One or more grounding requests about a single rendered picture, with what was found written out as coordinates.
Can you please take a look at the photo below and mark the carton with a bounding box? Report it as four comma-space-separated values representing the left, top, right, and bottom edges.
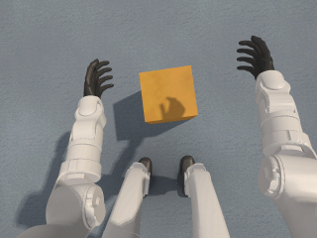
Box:
139, 65, 198, 124

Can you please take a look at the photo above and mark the robot left hand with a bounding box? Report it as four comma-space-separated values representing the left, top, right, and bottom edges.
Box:
83, 59, 114, 99

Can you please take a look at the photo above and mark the robot left thigh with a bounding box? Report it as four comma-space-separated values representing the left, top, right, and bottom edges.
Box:
101, 167, 151, 238

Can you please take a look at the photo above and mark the robot right upper arm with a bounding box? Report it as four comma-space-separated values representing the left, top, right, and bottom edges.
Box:
257, 154, 317, 238

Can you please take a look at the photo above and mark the robot left upper arm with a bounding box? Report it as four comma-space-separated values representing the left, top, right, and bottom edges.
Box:
16, 182, 106, 238

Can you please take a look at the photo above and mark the left robot forearm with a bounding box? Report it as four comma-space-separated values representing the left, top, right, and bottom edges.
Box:
46, 95, 107, 223

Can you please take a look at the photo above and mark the robot left shin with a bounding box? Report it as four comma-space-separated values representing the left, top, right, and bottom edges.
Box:
126, 162, 148, 174

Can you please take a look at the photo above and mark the right robot forearm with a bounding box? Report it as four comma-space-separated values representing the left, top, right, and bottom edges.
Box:
255, 70, 317, 160

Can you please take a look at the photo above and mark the robot right hand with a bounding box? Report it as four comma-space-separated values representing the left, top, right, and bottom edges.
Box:
237, 36, 275, 80

